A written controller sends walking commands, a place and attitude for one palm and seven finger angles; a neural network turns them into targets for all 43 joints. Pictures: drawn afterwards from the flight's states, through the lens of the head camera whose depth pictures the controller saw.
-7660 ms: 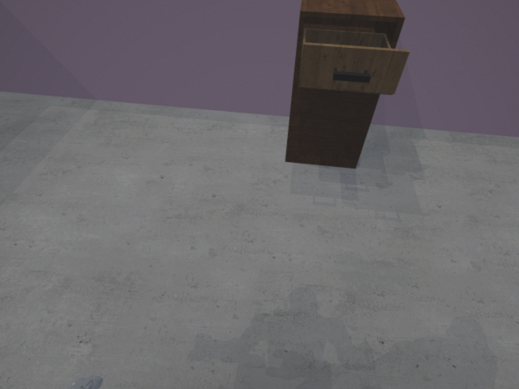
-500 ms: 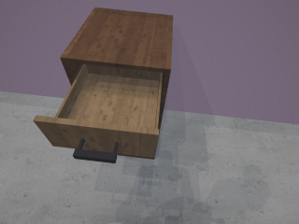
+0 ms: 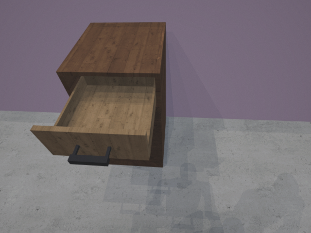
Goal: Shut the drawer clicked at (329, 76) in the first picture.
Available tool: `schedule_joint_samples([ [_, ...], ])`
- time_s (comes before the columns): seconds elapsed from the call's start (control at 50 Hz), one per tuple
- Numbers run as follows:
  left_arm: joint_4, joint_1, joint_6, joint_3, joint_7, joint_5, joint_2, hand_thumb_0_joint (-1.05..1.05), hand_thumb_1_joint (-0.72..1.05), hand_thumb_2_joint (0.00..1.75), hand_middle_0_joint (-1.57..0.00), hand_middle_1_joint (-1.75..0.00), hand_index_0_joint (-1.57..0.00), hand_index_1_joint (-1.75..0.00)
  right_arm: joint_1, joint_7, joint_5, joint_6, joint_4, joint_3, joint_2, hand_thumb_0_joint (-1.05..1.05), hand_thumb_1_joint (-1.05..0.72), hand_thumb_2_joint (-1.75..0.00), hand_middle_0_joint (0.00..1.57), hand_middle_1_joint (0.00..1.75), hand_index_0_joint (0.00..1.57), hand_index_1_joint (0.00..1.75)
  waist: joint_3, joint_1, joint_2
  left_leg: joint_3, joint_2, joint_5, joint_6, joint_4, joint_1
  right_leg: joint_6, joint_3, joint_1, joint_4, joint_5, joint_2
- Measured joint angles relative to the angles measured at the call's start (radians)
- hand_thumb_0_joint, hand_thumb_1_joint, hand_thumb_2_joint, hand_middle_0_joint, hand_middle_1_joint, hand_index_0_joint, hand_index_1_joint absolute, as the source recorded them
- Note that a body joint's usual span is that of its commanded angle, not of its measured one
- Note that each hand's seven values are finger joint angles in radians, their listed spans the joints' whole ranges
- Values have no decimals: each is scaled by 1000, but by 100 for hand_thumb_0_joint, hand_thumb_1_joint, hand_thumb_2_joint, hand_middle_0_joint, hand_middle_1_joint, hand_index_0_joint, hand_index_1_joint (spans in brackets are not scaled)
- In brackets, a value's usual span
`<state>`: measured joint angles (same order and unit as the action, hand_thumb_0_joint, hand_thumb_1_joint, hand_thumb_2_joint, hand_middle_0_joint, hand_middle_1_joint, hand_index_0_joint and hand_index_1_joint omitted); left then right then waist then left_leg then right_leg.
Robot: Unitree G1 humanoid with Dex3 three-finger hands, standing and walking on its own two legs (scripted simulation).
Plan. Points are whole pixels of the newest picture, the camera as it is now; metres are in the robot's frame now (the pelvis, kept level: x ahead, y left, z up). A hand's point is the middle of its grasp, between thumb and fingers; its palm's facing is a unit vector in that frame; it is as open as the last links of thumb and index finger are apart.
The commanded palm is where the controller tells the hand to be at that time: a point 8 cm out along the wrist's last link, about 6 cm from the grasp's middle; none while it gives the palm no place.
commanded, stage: come to a stop and stand still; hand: left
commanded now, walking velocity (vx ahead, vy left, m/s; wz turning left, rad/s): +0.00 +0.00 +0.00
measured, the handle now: (91, 154) +0.35 +0.25 -0.07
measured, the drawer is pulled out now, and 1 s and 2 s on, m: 0.27 0.27 0.27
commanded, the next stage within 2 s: look again from close up in 1.58 s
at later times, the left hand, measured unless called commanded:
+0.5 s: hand out of the picture +0.03 +0.25 -0.19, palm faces +0.01 -0.97 -0.23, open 7.4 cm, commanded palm none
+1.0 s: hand out of the picture +0.01 +0.22 -0.18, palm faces +0.00 -0.98 -0.22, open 7.4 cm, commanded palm none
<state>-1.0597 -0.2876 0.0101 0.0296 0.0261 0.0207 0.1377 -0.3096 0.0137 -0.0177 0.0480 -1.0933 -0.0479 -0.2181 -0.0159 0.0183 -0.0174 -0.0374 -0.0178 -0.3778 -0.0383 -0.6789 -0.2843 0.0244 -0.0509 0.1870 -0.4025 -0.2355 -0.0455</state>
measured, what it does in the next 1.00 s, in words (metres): steps on the spot: left foot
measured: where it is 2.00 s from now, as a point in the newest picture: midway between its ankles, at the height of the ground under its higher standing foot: outside the picture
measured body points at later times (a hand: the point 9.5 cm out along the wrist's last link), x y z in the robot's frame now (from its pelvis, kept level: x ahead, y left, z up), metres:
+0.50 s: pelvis +0.00 +0.07 -0.02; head +0.01 +0.06 +0.43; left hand +0.03 +0.30 -0.17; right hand +0.02 -0.16 -0.17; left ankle -0.05 +0.15 -0.75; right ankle -0.02 -0.10 -0.75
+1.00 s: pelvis +0.00 +0.04 -0.01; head +0.01 +0.03 +0.44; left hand +0.01 +0.27 -0.16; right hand +0.00 -0.18 -0.18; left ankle -0.05 +0.15 -0.75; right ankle -0.02 -0.10 -0.75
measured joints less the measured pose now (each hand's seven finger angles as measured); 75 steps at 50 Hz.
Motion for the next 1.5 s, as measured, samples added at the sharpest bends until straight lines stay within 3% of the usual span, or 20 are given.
schedule_joint_samples([
  [0.08, -25, 4, 3, -3, 12, -7, 5, 1, 91, 89, -20, -30, -21, -30, 9, 8, 3, -19, 1, 15, 5, 0, -91, -90, 20, 29, 20, 29, -15, 1, -11, 1, -17, 113, 6, 191, 89, -16, -17, 27, -53, -27, 11],
  [0.14, -29, -3, 14, -12, 23, -3, 7, 1, 91, 89, -20, -30, -20, -30, 22, 5, -2, -30, 38, 25, 12, 0, -91, -90, 20, 29, 20, 29, -18, -18, -23, 9, -27, 15, 22, 141, 63, -30, -34, 66, -119, -61, 14],
  [0.22, -25, -5, 4, -26, 18, -9, 18, 1, 91, 89, -20, -30, -20, -30, 26, 9, -4, -60, 70, 51, 40, 0, -92, -90, 20, 29, 20, 29, -19, -16, -8, -10, -3, 11, 47, 108, 71, -49, -13, 63, -154, -80, -10],
  [0.32, -8, 2, -11, -35, 15, -11, 25, 1, 90, 89, -20, -30, -20, -30, 31, 18, -2, -57, 65, 62, 32, 2, -96, -90, 20, 29, 20, 30, -14, -11, -9, -30, 19, -4, 72, 107, 105, -68, 8, 36, -157, -86, -31],
  [0.52, 10, 27, -23, -36, 9, -15, 46, 1, 90, 89, -20, -30, -20, -30, 32, 16, -1, -62, 49, 76, 36, 1, -94, -90, 20, 30, 20, 30, -22, -15, 11, -59, 47, 23, 92, 174, 148, -75, 38, 21, -129, -70, -53],
  [0.76, -9, 34, -21, -37, 11, -15, 33, 0, 90, 89, -20, -30, -20, -30, 26, 17, 3, -61, 14, 75, 52, 0, -91, -90, 20, 29, 20, 30, -36, -24, 5, -66, 40, 38, 79, 212, 178, -88, 44, 4, -113, -64, -46],
  [1.5, -53, -25, 2, -48, 7, -13, -11, 1, 91, 89, -20, -30, -20, -30, 21, 15, 9, -59, -41, 71, 89, 0, -91, -90, 20, 29, 20, 30, -30, -16, 19, -32, -25, 106, 14, 261, 161, -21, 4, 10, -57, -7, 19],
])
